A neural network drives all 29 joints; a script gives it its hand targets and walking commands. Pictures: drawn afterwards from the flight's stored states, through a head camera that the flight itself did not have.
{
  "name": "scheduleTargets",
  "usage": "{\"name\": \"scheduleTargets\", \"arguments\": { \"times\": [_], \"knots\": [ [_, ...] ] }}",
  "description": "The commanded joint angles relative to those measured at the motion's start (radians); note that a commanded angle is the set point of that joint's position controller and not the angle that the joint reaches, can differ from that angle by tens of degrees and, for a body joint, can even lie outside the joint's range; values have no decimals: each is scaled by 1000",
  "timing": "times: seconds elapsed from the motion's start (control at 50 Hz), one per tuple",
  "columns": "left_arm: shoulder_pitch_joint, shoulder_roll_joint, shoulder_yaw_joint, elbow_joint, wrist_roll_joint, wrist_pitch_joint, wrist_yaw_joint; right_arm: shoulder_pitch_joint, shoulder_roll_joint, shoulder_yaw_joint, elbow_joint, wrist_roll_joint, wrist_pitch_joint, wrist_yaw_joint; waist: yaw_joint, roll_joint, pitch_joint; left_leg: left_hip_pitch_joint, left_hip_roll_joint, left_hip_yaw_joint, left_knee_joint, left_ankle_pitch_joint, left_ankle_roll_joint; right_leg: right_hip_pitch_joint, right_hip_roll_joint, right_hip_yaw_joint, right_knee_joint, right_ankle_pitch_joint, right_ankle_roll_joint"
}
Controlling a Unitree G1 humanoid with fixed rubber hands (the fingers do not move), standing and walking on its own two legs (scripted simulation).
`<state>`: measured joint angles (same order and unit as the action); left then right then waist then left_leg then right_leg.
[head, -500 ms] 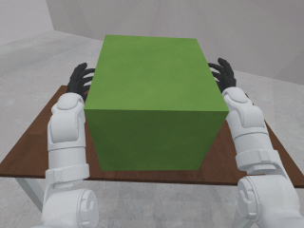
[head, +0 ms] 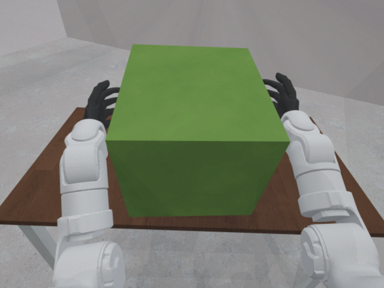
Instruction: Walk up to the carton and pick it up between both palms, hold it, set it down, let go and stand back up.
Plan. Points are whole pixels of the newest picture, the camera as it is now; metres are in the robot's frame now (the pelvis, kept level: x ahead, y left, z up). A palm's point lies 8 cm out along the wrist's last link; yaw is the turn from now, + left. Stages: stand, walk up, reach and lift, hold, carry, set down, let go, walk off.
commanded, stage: hold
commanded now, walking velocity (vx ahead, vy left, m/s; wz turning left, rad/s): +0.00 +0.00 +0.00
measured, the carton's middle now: (191, 128) +0.42 +0.00 +0.16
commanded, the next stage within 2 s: none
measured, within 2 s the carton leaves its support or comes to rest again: neither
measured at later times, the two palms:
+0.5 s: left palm (94, 121) +0.35 +0.18 +0.23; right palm (284, 112) +0.36 -0.18 +0.24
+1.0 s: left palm (95, 120) +0.35 +0.18 +0.23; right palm (285, 110) +0.37 -0.18 +0.24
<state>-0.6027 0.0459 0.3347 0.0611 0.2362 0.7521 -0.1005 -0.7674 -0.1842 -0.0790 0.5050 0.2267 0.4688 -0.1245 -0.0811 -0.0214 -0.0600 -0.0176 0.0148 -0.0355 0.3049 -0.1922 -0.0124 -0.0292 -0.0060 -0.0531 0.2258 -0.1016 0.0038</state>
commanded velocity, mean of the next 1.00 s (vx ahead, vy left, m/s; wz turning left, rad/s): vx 0.00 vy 0.00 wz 0.00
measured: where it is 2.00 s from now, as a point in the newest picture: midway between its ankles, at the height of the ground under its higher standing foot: outside the picture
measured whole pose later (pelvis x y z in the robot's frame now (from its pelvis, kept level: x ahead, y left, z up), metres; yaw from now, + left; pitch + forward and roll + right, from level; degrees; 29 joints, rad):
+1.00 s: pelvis +0.00 +0.00 +0.00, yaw +0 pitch -5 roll -1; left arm -0.64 0.06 0.34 0.10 0.24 0.75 -0.11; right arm -0.80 -0.18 -0.09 0.55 0.22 0.46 -0.12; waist -0.07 -0.03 -0.06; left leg -0.02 0.01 -0.03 0.30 -0.18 -0.01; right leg -0.04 -0.01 -0.05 0.23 -0.10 0.00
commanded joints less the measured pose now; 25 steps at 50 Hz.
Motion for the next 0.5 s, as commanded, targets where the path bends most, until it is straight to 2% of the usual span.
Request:
{"name": "scheduleTargets", "arguments": {
  "times": [0.0,0.06,0.08,0.1,0.16,0.2,0.24,0.26,0.32,0.34,0.38,0.42,0.44,0.46,0.48],
  "knots": [
    [-596,-426,-441,-91,-147,-30,-126,-598,540,335,-258,97,-52,126,-1,32,-273,-75,-67,50,-38,269,-33,200,66,2,23,146,-1],
    [-604,-419,-438,-103,-155,-35,-124,-635,569,365,-308,114,-56,124,19,9,-318,-70,-74,57,-27,279,-26,229,65,5,30,182,9],
    [-597,-414,-432,-88,-145,-32,-121,-620,563,360,-277,118,-49,125,21,25,-291,-72,-72,57,-35,266,-27,217,63,8,29,163,5],
    [-612,-414,-428,-65,-144,-28,-122,-629,556,341,-254,103,-47,125,14,24,-265,-83,-69,55,-50,215,-25,190,58,8,17,108,3],
    [-640,-443,-466,-100,-170,-38,-120,-618,565,330,-258,97,-52,131,0,49,-297,-75,-66,52,-44,227,-33,184,60,9,25,115,0],
    [-628,-431,-443,-56,-154,-28,-123,-604,535,310,-200,89,-41,131,-6,52,-254,-85,-64,50,-59,189,-34,181,57,10,13,79,-3],
    [-613,-421,-414,-30,-139,-24,-130,-625,550,322,-209,82,-44,129,11,14,-253,-99,-69,56,-59,186,-21,195,56,9,14,96,4],
    [-608,-427,-420,-19,-143,-24,-134,-651,554,324,-239,86,-50,128,17,18,-267,-104,-69,55,-57,188,-19,197,58,8,16,101,3],
    [-620,-435,-439,-90,-148,-36,-132,-583,555,327,-205,101,-43,122,-12,50,-272,-61,-68,49,-33,285,-43,209,62,7,31,171,-1],
    [-626,-421,-425,-85,-147,-35,-133,-597,549,327,-218,97,-45,123,-7,28,-293,-59,-70,53,-39,263,-38,209,60,6,23,152,5],
    [-616,-425,-432,-45,-153,-32,-135,-627,546,317,-240,85,-53,125,-6,25,-284,-76,-70,52,-49,215,-29,193,56,8,16,123,4],
    [-629,-416,-429,-55,-152,-40,-137,-618,573,323,-230,86,-54,122,-5,19,-258,-86,-71,49,-49,221,-25,201,54,4,19,150,9],
    [-631,-425,-443,-86,-155,-46,-134,-610,572,337,-244,94,-57,121,-6,36,-289,-76,-71,47,-43,249,-33,222,57,5,27,172,7],
    [-614,-427,-443,-75,-157,-45,-132,-633,567,342,-276,99,-62,118,-3,23,-309,-64,-71,47,-35,264,-31,223,59,2,28,186,8],
    [-621,-423,-444,-74,-153,-45,-130,-621,560,336,-254,99,-57,117,-5,31,-284,-60,-69,49,-34,266,-36,208,62,2,30,178,8]
  ]
}}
